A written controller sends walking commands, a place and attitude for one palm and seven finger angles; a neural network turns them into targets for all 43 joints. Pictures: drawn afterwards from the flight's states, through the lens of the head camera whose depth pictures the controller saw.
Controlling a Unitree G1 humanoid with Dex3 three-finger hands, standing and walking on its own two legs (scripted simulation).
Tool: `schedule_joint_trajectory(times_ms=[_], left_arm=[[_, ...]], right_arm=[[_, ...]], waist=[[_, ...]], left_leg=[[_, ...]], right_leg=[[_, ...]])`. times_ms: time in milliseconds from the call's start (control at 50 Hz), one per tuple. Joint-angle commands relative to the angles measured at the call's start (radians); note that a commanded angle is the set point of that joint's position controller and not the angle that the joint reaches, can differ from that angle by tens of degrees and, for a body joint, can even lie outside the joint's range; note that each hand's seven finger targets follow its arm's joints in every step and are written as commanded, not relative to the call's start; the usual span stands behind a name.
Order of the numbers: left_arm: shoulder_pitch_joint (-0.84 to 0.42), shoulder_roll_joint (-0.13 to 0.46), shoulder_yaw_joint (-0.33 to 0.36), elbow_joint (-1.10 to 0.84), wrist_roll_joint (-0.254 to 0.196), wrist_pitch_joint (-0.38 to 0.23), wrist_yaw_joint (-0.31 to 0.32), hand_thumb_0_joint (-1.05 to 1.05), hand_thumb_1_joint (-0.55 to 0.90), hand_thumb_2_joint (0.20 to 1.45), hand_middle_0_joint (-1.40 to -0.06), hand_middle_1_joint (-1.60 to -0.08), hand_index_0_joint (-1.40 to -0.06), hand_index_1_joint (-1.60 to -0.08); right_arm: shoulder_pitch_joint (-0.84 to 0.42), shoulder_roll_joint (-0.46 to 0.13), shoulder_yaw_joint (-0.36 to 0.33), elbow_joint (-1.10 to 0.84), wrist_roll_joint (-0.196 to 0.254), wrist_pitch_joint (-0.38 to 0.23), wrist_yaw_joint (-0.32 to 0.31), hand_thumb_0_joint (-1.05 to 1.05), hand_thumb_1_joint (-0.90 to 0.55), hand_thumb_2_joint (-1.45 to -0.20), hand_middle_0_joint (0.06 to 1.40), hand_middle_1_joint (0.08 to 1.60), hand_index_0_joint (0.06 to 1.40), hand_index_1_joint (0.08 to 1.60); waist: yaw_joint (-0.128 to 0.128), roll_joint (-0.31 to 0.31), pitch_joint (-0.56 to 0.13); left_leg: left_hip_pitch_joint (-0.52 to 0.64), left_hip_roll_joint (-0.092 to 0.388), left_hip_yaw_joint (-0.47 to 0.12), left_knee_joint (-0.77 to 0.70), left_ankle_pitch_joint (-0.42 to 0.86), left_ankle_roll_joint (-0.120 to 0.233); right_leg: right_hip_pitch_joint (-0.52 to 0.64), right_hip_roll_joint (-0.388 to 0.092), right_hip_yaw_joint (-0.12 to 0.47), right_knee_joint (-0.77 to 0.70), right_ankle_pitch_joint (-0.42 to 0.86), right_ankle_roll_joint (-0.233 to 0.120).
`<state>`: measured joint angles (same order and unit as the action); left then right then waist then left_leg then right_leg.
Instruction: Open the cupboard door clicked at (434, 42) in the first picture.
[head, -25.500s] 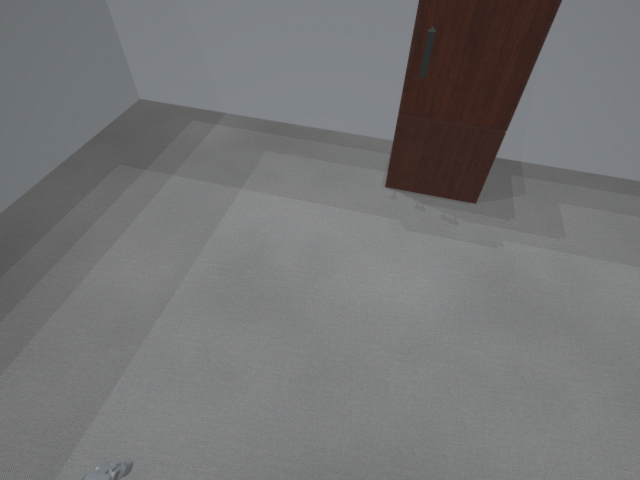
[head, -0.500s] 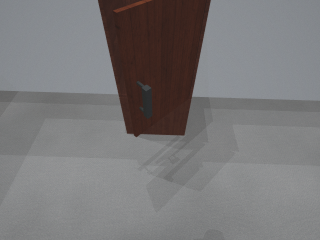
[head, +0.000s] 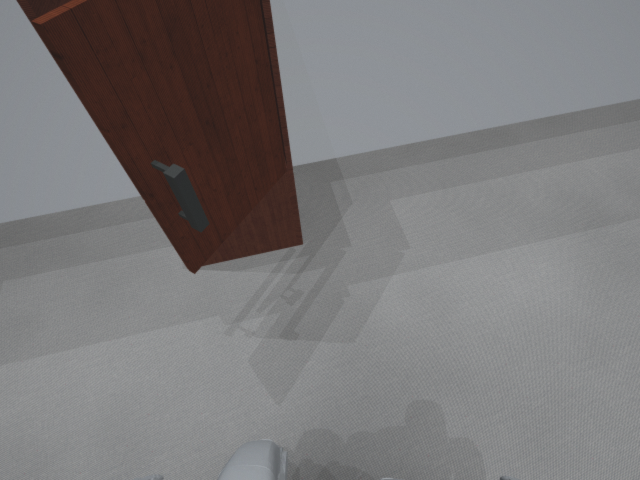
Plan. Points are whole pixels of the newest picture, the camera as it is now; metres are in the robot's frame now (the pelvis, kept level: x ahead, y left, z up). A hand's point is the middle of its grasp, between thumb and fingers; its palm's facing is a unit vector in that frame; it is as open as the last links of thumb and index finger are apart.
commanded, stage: walk to a spot facing it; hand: left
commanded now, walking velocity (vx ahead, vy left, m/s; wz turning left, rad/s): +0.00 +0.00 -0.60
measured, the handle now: (179, 196) +0.58 +0.32 -0.08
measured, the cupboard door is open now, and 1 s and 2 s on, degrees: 45 45 45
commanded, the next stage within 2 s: none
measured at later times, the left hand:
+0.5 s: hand (201, 451) +0.16 +0.20 -0.16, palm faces -0.26 -0.94 -0.24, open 7.4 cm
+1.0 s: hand (267, 427) +0.20 +0.11 -0.17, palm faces -0.51 -0.84 -0.19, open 7.4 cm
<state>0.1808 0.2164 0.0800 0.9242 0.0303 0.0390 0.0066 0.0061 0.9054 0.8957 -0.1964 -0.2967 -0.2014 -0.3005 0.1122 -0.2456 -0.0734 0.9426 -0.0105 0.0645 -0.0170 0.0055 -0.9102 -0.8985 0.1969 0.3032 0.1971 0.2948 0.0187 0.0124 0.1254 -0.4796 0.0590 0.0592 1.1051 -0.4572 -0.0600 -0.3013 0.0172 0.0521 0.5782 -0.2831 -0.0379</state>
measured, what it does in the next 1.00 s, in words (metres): steps on the spot, turning right: left foot, then right foot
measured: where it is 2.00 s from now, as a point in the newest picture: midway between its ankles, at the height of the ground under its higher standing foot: (456, 444)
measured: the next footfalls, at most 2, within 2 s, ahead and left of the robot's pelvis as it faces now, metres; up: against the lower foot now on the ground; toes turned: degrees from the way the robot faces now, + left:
left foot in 0.24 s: +0.06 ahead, +0.15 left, +0.00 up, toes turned -9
right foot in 0.58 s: +0.01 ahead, -0.13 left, +0.00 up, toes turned -24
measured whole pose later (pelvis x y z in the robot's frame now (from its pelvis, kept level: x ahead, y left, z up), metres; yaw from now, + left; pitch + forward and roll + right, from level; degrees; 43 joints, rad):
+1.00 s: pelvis +0.04 -0.02 +0.00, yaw -34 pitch +3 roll -1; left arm 0.24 0.21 0.07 0.91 0.03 0.04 -0.02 0.01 0.90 0.90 -0.20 -0.30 -0.21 -0.30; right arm 0.19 -0.23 -0.05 0.87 -0.01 0.00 0.00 0.00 -0.91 -0.90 0.20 0.30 0.20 0.29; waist 0.01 -0.02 0.03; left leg -0.28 0.03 0.03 0.55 -0.42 -0.04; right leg -0.31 0.10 0.14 0.58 -0.34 -0.04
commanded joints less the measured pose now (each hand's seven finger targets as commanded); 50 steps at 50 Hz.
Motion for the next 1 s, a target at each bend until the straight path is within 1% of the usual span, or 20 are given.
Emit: schedule_joint_trajectory(times_ms=[0, 120, 180, 220, 240, 260, 280, 360, 460, 520, 540, 560, 580, 620, 680, 740, 840, 920, 940, 980], left_arm=[[0.070, 0.209, 0.045, -0.053, -0.001, -0.025, 0.018, 0.000, 0.900, 0.900, -0.200, -0.300, -0.200, -0.300], [0.057, 0.214, 0.050, -0.059, 0.002, -0.014, 0.010, 0.000, 0.900, 0.900, -0.200, -0.300, -0.200, -0.300], [0.000, 0.183, 0.043, -0.075, -0.009, -0.008, 0.008, 0.000, 0.900, 0.900, -0.200, -0.300, -0.200, -0.300], [0.001, 0.104, 0.022, -0.115, -0.022, -0.007, -0.012, 0.000, 0.900, 0.900, -0.200, -0.300, -0.200, -0.300], [-0.041, 0.145, 0.028, -0.119, -0.010, -0.004, -0.018, 0.000, 0.900, 0.900, -0.200, -0.300, -0.200, -0.300], [0.002, 0.136, 0.036, -0.132, -0.008, -0.009, -0.028, 0.000, 0.900, 0.900, -0.200, -0.300, -0.200, -0.300], [-0.004, 0.131, 0.040, -0.103, 0.004, -0.003, -0.030, 0.000, 0.900, 0.900, -0.200, -0.300, -0.200, -0.300], [-0.008, 0.096, 0.023, -0.097, -0.011, 0.009, -0.046, 0.000, 0.900, 0.900, -0.200, -0.300, -0.200, -0.300], [-0.076, 0.084, 0.006, -0.117, -0.013, -0.003, -0.053, 0.000, 0.900, 0.900, -0.200, -0.300, -0.200, -0.300], [0.016, 0.120, 0.016, -0.086, -0.013, -0.012, -0.049, 0.000, 0.900, 0.900, -0.200, -0.300, -0.200, -0.300], [0.105, 0.206, 0.031, -0.060, -0.004, -0.021, -0.037, 0.000, 0.900, 0.900, -0.200, -0.300, -0.200, -0.300], [0.170, 0.325, 0.062, -0.039, 0.003, -0.023, -0.016, 0.000, 0.900, 0.900, -0.200, -0.300, -0.200, -0.300], [0.202, 0.324, 0.061, -0.030, -0.014, -0.020, -0.002, 0.000, 0.900, 0.900, -0.200, -0.300, -0.200, -0.300], [0.082, 0.238, 0.050, -0.064, -0.010, -0.011, 0.013, 0.000, 0.900, 0.900, -0.200, -0.300, -0.200, -0.300], [0.001, 0.204, 0.036, -0.092, -0.007, -0.017, 0.017, 0.000, 0.900, 0.900, -0.200, -0.300, -0.200, -0.300], [0.017, 0.215, 0.034, -0.092, -0.007, -0.020, 0.012, 0.000, 0.900, 0.900, -0.200, -0.300, -0.200, -0.300], [0.020, 0.220, 0.040, -0.091, -0.001, -0.023, -0.005, 0.000, 0.900, 0.900, -0.200, -0.300, -0.200, -0.300], [-0.017, 0.208, 0.043, -0.099, -0.005, -0.031, -0.018, 0.000, 0.900, 0.900, -0.200, -0.300, -0.200, -0.300], [-0.047, 0.177, 0.036, -0.108, -0.008, -0.033, -0.022, 0.000, 0.900, 0.900, -0.200, -0.300, -0.200, -0.300], [-0.094, 0.083, 0.013, -0.169, -0.018, -0.042, -0.037, 0.000, 0.900, 0.900, -0.200, -0.300, -0.200, -0.300]], right_arm=[[-0.019, -0.048, -0.005, -0.102, 0.002, -0.034, -0.009, 0.000, -0.900, -0.900, 0.200, 0.300, 0.200, 0.300], [-0.012, -0.053, -0.003, -0.128, 0.012, -0.047, -0.019, 0.000, -0.900, -0.900, 0.200, 0.300, 0.200, 0.300], [0.107, -0.081, -0.006, -0.094, 0.015, -0.063, -0.029, 0.000, -0.900, -0.900, 0.200, 0.300, 0.200, 0.300], [0.159, -0.238, -0.030, -0.102, -0.011, -0.077, -0.040, 0.000, -0.900, -0.900, 0.200, 0.300, 0.200, 0.300], [0.152, -0.235, -0.024, -0.108, -0.019, -0.069, -0.044, 0.000, -0.900, -0.900, 0.200, 0.300, 0.200, 0.300], [0.077, -0.211, -0.013, -0.145, -0.025, -0.068, -0.048, 0.000, -0.900, -0.900, 0.200, 0.300, 0.200, 0.300], [0.063, -0.168, -0.004, -0.137, -0.031, -0.080, -0.045, 0.000, -0.900, -0.900, 0.200, 0.300, 0.200, 0.300], [0.087, -0.146, 0.006, -0.128, -0.024, -0.076, -0.040, 0.000, -0.900, -0.900, 0.200, 0.300, 0.200, 0.300], [0.165, -0.184, -0.012, -0.096, -0.024, -0.067, -0.027, 0.000, -0.900, -0.900, 0.200, 0.300, 0.200, 0.300], [0.144, -0.197, -0.021, -0.100, -0.015, -0.061, -0.021, 0.000, -0.900, -0.900, 0.200, 0.300, 0.200, 0.300], [0.137, -0.160, -0.018, -0.113, 0.000, -0.061, -0.015, 0.000, -0.900, -0.900, 0.200, 0.300, 0.200, 0.300], [0.066, -0.071, 0.005, -0.175, 0.005, -0.060, -0.011, 0.000, -0.900, -0.900, 0.200, 0.300, 0.200, 0.300], [0.049, -0.109, 0.004, -0.179, 0.002, -0.044, -0.023, 0.000, -0.900, -0.900, 0.200, 0.300, 0.200, 0.300], [0.045, -0.100, 0.000, -0.137, 0.003, -0.037, -0.025, 0.000, -0.900, -0.900, 0.200, 0.300, 0.200, 0.300], [0.064, -0.079, 0.001, -0.114, 0.001, -0.032, -0.010, 0.000, -0.900, -0.900, 0.200, 0.300, 0.200, 0.300], [0.055, -0.066, 0.000, -0.111, 0.001, -0.026, -0.006, 0.000, -0.900, -0.900, 0.200, 0.300, 0.200, 0.300], [0.027, -0.074, -0.005, -0.144, -0.005, -0.044, 0.006, 0.000, -0.900, -0.900, 0.200, 0.300, 0.200, 0.300], [0.136, -0.072, -0.007, -0.118, -0.006, -0.075, 0.005, 0.000, -0.900, -0.900, 0.200, 0.300, 0.200, 0.300], [0.227, -0.094, -0.009, -0.088, -0.006, -0.088, -0.004, 0.000, -0.900, -0.900, 0.200, 0.300, 0.200, 0.300], [0.380, -0.251, -0.039, -0.062, -0.028, -0.104, -0.023, 0.000, -0.900, -0.900, 0.200, 0.300, 0.200, 0.300]], waist=[[0.019, -0.101, -0.188], [0.006, -0.174, -0.166], [-0.059, -0.104, -0.203], [-0.068, 0.327, -0.204], [-0.076, 0.212, -0.162], [-0.019, 0.123, -0.135], [-0.011, 0.203, -0.141], [-0.007, 0.194, -0.164], [-0.054, 0.236, -0.177], [0.005, 0.161, -0.193], [0.044, -0.042, -0.253], [0.088, -0.390, -0.244], [0.108, -0.343, -0.257], [0.047, -0.282, -0.175], [0.001, -0.165, -0.197], [0.001, -0.128, -0.171], [0.012, -0.169, -0.105], [-0.044, -0.140, -0.099], [-0.092, -0.079, -0.123], [-0.149, 0.347, -0.146]], left_leg=[[-0.040, -0.012, -0.051, -0.090, 0.030, -0.007], [0.077, -0.049, -0.069, -0.342, 0.027, 0.010], [0.372, -0.028, -0.087, -0.665, 0.222, 0.022], [0.506, 0.410, -0.508, -0.853, 0.376, 0.193], [0.382, 0.446, -0.492, -0.832, 0.449, 0.263], [0.288, 0.413, -0.390, -0.822, 0.465, 0.273], [0.306, 0.336, -0.348, -0.792, 0.628, 0.244], [0.378, 0.218, -0.075, -0.718, 0.771, 0.175], [0.410, 0.246, -0.019, -0.663, 0.766, 0.164], [0.309, 0.222, 0.026, -0.509, 0.659, 0.093], [0.143, 0.157, 0.098, -0.332, 0.447, 0.033], [-0.123, 0.003, 0.128, -0.073, -0.186, -0.016], [-0.135, 0.026, -0.029, 0.042, -0.206, -0.002], [-0.170, 0.059, -0.071, 0.098, -0.077, -0.007], [-0.064, 0.035, -0.053, 0.011, 0.020, -0.019], [-0.026, 0.005, -0.041, -0.080, 0.058, -0.022], [0.036, -0.017, -0.037, -0.256, 0.039, -0.009], [0.302, -0.058, -0.011, -0.531, 0.088, 0.012], [0.475, -0.027, -0.029, -0.666, 0.096, 0.024], [0.608, 0.440, -0.614, -0.937, -0.262, 0.189]], right_leg=[[0.207, -0.228, 0.303, -0.183, 0.476, -0.161], [0.137, -0.201, 0.382, -0.173, 0.458, -0.154], [-0.043, -0.116, 0.344, -0.076, 0.333, -0.058], [-0.317, 0.075, 0.042, 0.296, -0.340, 0.062], [-0.294, 0.018, 0.052, 0.470, -0.338, 0.073], [-0.267, -0.014, 0.014, 0.543, -0.285, 0.086], [-0.287, -0.002, 0.019, 0.593, -0.247, 0.090], [-0.254, -0.027, -0.058, 0.518, -0.162, 0.103], [-0.111, -0.014, -0.143, 0.186, -0.158, 0.079], [0.129, -0.002, -0.149, -0.110, 0.074, 0.043], [0.346, -0.134, 0.013, -0.182, 0.362, -0.006], [0.438, -0.397, 0.369, -0.196, 0.777, -0.127], [0.404, -0.426, 0.349, -0.176, 0.810, -0.192], [0.301, -0.306, 0.300, -0.192, 0.537, -0.185], [0.219, -0.239, 0.209, -0.175, 0.513, -0.154], [0.163, -0.223, 0.241, -0.208, 0.411, -0.155], [0.059, -0.211, 0.359, -0.315, -0.132, -0.168], [-0.121, -0.149, 0.371, -0.273, -0.319, -0.135], [-0.237, -0.092, 0.319, -0.185, -0.328, -0.090], [-0.514, 0.073, -0.006, 0.347, -0.363, 0.021]])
